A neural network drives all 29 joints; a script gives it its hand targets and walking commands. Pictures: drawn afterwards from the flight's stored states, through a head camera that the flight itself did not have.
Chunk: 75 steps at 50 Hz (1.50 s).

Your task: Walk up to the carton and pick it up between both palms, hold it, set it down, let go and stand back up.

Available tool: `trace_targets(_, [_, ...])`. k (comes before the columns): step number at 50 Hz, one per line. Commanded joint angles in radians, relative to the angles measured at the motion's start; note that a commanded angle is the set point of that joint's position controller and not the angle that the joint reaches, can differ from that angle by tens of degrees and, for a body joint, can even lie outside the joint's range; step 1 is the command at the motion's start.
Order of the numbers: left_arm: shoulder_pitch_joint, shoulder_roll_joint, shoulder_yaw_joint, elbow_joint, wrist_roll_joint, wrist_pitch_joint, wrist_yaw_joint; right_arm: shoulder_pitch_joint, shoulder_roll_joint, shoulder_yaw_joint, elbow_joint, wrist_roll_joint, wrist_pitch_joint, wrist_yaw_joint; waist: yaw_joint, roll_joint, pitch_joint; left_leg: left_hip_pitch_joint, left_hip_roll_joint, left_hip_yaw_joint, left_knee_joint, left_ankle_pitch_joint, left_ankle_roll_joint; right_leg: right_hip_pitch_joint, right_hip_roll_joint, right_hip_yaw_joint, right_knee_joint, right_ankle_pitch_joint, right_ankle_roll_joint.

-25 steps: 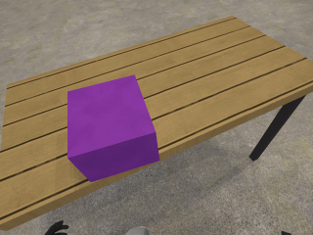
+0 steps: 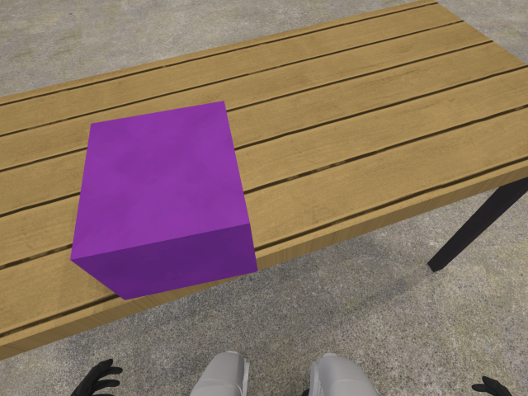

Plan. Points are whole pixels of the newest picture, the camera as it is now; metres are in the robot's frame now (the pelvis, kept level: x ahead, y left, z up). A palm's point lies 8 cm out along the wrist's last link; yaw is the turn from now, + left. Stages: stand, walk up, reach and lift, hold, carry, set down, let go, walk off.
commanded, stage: walk up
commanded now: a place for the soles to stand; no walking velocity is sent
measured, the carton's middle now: (175, 198) +0.38 +0.16 +0.08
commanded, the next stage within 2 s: none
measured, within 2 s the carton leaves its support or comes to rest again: neither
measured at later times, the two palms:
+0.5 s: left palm out of the picture +0.05 +0.35 -0.08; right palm out of the picture +0.09 -0.29 -0.08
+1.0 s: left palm out of the picture +0.00 +0.33 -0.05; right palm out of the picture +0.10 -0.29 -0.09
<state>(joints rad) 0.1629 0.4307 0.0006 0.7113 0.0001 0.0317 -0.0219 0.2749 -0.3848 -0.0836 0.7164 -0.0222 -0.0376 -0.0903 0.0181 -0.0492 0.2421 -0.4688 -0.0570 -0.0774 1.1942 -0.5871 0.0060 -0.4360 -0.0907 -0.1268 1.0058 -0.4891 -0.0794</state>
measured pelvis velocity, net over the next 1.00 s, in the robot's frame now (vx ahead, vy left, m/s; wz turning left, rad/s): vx -0.03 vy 0.00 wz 0.20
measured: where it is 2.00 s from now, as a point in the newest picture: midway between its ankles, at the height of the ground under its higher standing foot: outside the picture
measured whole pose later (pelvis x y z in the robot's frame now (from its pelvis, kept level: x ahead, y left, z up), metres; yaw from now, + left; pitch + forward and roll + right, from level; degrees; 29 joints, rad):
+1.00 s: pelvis -0.03 +0.00 +0.02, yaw +11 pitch -5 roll +3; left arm 0.17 0.43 0.00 0.83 0.00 0.00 -0.02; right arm 0.28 -0.39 -0.08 0.79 -0.02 -0.04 -0.07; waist 0.02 0.00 0.15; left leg -0.47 -0.06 -0.07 1.04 -0.43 0.02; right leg -0.28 -0.08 -0.13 0.86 -0.50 -0.06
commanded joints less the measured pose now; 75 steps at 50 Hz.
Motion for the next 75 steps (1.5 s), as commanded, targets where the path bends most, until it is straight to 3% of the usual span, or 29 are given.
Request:
trace_targets(1, [-0.02,0.262,0.137,-0.05,0.039,-0.033,0.016,0.076,-0.268,-0.059,-0.019,0.022,0.006,-0.001,0.026,-0.1,-0.189,-0.211,0.034,0.005,0.2,0.067,0.006,0.213,-0.294,0.35,-0.584,0.325,-0.071])
trace_targets(9, [0.079,0.253,0.136,-0.054,0.04,-0.033,0.006,0.075,-0.258,-0.05,0.0,0.03,-0.004,0.01,0.088,-0.142,-0.22,-0.227,0.059,0.072,-0.016,0.106,-0.028,0.363,-0.266,0.228,-0.548,0.228,-0.093])
trace_targets(11, [0.067,0.268,0.142,-0.056,0.044,-0.03,0.007,0.078,-0.249,-0.041,0.006,0.029,-0.014,0.007,0.076,-0.185,-0.264,-0.174,0.064,0.101,-0.088,0.053,-0.023,0.347,-0.274,0.194,-0.486,0.397,-0.131])
trace_targets(15, [-0.009,0.262,0.14,-0.087,0.039,-0.02,0.001,0.138,-0.247,-0.054,0.027,0.024,-0.02,0.014,0.026,-0.17,-0.262,-0.014,0.054,0.174,-0.175,0.091,-0.005,0.165,-0.331,0.181,-0.486,0.256,-0.168])
trace_targets(18, [-0.086,0.247,0.134,-0.087,0.028,-0.012,-0.006,0.191,-0.259,-0.061,0.053,0.011,-0.03,0.027,-0.05,-0.095,-0.28,0.132,0.048,0.166,-0.423,0.23,0.042,0.08,-0.299,0.098,-0.386,0.097,-0.087])
trace_targets(20, [-0.073,0.167,0.116,-0.08,0.017,-0.005,-0.001,0.25,-0.313,-0.08,0.073,-0.015,-0.042,0.026,-0.08,0.148,-0.307,0.251,0.121,-0.205,-0.629,0.106,0.133,-0.092,-0.173,0.062,-0.062,-0.069,0.01])
trace_targets(21, [-0.069,0.12,0.1,-0.086,0.009,0.002,-0.002,0.187,-0.38,-0.092,0.031,-0.025,-0.046,0.019,-0.064,0.307,-0.257,0.252,0.3,-0.644,-0.758,0.14,0.232,-0.297,-0.015,0.06,0.106,-0.142,0.073])
trace_targets(22, [-0.145,0.195,0.116,-0.103,0.02,0.008,0.009,0.136,-0.414,-0.096,0.003,-0.017,-0.042,0.015,-0.097,0.234,-0.228,0.124,0.371,-0.784,-0.85,0.144,0.278,-0.263,0.019,0.187,0.18,-0.181,0.077])
trace_targets(23, [-0.154,0.209,0.12,-0.101,0.021,0.008,0.008,0.096,-0.414,-0.102,-0.002,-0.013,-0.037,0.012,-0.064,0.136,-0.148,0.043,0.351,-0.742,-0.854,0.12,0.276,-0.231,0.004,0.2,0.195,-0.163,0.077])
trace_targets(25, [-0.063,0.193,0.126,-0.045,0.005,0.006,0.004,0.015,-0.366,-0.079,-0.015,-0.015,-0.043,0.006,-0.003,0.167,-0.184,0.02,0.27,-0.541,-0.734,0.217,0.257,-0.174,-0.003,0.197,0.186,-0.074,0.053])
trace_targets(28, [0.04,0.193,0.135,-0.002,0.021,0.005,-0.005,-0.008,-0.334,-0.079,-0.026,-0.012,-0.04,0.018,-0.009,0.244,-0.251,0.01,0.231,-0.502,-0.718,0.071,0.223,-0.065,0.028,0.173,0.124,-0.032,0.042])
trace_targets(32, [0.012,0.195,0.135,0.005,0.02,-0.019,0.0,0.02,-0.322,-0.07,-0.021,-0.015,-0.032,0.022,-0.028,0.221,-0.22,0.01,0.241,-0.542,-0.684,0.215,0.224,-0.001,0.043,0.155,-0.055,-0.124,0.033])
trace_targets(35, [0.138,0.209,0.146,0.065,0.032,-0.046,0.003,-0.031,-0.271,-0.043,-0.031,-0.004,-0.017,0.024,0.055,0.177,-0.224,-0.186,0.148,-0.35,-0.527,0.29,0.131,0.301,0.024,0.208,-0.416,-0.052,-0.005])
trace_targets(36, [0.161,0.275,0.154,0.083,0.054,-0.057,0.01,-0.019,-0.187,-0.014,-0.028,0.009,-0.018,0.018,0.074,-0.111,-0.198,-0.36,0.025,-0.178,-0.264,0.184,0.061,0.376,-0.191,0.501,-0.641,-0.228,-0.015])
trace_targets(37, [0.07,0.349,0.159,0.031,0.047,-0.058,0.013,-0.038,-0.21,-0.027,-0.03,0.009,-0.018,0.009,0.069,-0.11,-0.124,-0.386,-0.031,-0.017,-0.148,0.033,0.015,0.249,-0.403,0.648,-0.762,-0.223,-0.058])
trace_targets(39, [0.017,0.298,0.144,0.047,0.036,-0.061,0.017,-0.024,-0.256,-0.038,0.015,0.011,-0.008,0.016,0.041,0.037,-0.087,-0.283,0.02,-0.061,-0.057,0.089,0.013,0.171,-0.342,0.514,-0.736,-0.077,0.008])
trace_targets(42, [-0.019,0.239,0.126,0.063,0.049,-0.069,0.026,0.014,-0.243,-0.044,0.029,0.018,-0.007,0.035,0.021,-0.072,-0.099,-0.217,0.031,-0.024,-0.092,0.179,0.019,0.233,-0.221,0.318,-0.654,0.176,0.087])
trace_targets(45, [0.065,0.225,0.122,0.057,0.044,-0.058,0.024,0.031,-0.219,-0.031,0.037,0.022,-0.007,0.026,0.051,-0.11,-0.145,-0.197,0.019,0.033,-0.099,0.19,0.001,0.352,-0.195,0.228,-0.555,0.51,0.054])
trace_targets(48, [0.082,0.245,0.122,0.048,0.039,-0.045,0.028,-0.023,-0.241,-0.034,0.014,0.02,-0.013,0.022,0.088,-0.122,-0.145,-0.234,0.041,0.069,-0.188,0.136,-0.001,0.397,-0.218,0.235,-0.505,0.517,-0.015])
trace_targets(52, [0.006,0.249,0.124,0.011,0.036,-0.04,0.021,0.043,-0.23,-0.039,0.019,0.027,-0.029,0.024,0.027,-0.177,-0.195,-0.05,0.055,0.139,-0.335,0.181,0.015,0.288,-0.252,0.178,-0.43,0.525,-0.104])
trace_targets(54, [-0.051,0.22,0.109,0.001,0.018,-0.027,0.013,0.143,-0.224,-0.037,0.055,0.021,-0.049,0.029,-0.03,-0.132,-0.251,0.13,0.016,0.159,-0.523,0.372,0.032,0.218,-0.18,0.078,-0.292,0.458,-0.067])
trace_targets(55, [-0.058,0.187,0.096,-0.007,0.014,-0.022,0.012,0.173,-0.256,-0.05,0.078,0.015,-0.056,0.022,-0.055,-0.04,-0.279,0.23,0.015,0.07,-0.571,0.387,0.056,0.143,-0.127,0.06,-0.15,0.439,-0.033])
trace_targets(57, [-0.051,0.139,0.091,-0.034,0.003,-0.011,0.011,0.194,-0.378,-0.078,0.056,-0.016,-0.066,0.015,-0.057,0.212,-0.292,0.358,0.313,-0.655,-0.766,0.497,0.221,-0.188,0.063,0.098,0.148,-0.112,0.065])
trace_targets(58, [-0.06,0.192,0.106,-0.022,0.005,0.007,0.02,0.164,-0.386,-0.07,0.056,0.003,-0.061,0.017,-0.065,0.15,-0.304,0.268,0.383,-0.793,-0.805,0.362,0.296,-0.136,0.046,0.233,0.149,-0.227,0.061])
trace_targets(64, [0.055,0.191,0.122,0.065,0.018,-0.005,-0.001,-0.032,-0.318,-0.058,0.022,-0.008,-0.04,0.018,-0.003,0.244,-0.242,0.02,0.242,-0.503,-0.754,0.177,0.211,0.052,0.034,0.171,-0.058,-0.055,0.036])
trace_targets(68, [0.12,0.195,0.127,0.09,0.038,-0.023,0.0,-0.097,-0.281,-0.034,0.006,-0.002,-0.024,0.024,0.055,0.158,-0.231,-0.182,0.164,-0.361,-0.631,0.169,0.137,0.299,0.036,0.172,-0.359,-0.005,-0.004])
trace_targets(70, [0.063,0.316,0.138,0.079,0.051,-0.041,0.012,-0.089,-0.188,-0.008,0.023,0.013,-0.02,0.017,0.074,-0.16,-0.171,-0.298,-0.074,-0.007,-0.206,0.084,0.028,0.239,-0.306,0.598,-0.764,-0.334,-0.081])
trace_targets(71, [-0.016,0.315,0.135,0.057,0.045,-0.05,0.011,-0.071,-0.247,-0.03,0.041,-0.002,-0.016,0.013,0.052,-0.071,-0.147,-0.253,-0.012,-0.015,-0.126,0.039,0.011,0.18,-0.367,0.62,-0.765,-0.282,-0.085])
trace_targets(75, [-0.036,0.242,0.114,0.072,0.044,-0.057,0.019,-0.01,-0.254,-0.04,0.067,0.019,-0.023,0.031,0.027,-0.035,-0.105,-0.117,0.027,0.019,-0.107,0.103,0.014,0.17,-0.253,0.384,-0.638,0.153,-0.081])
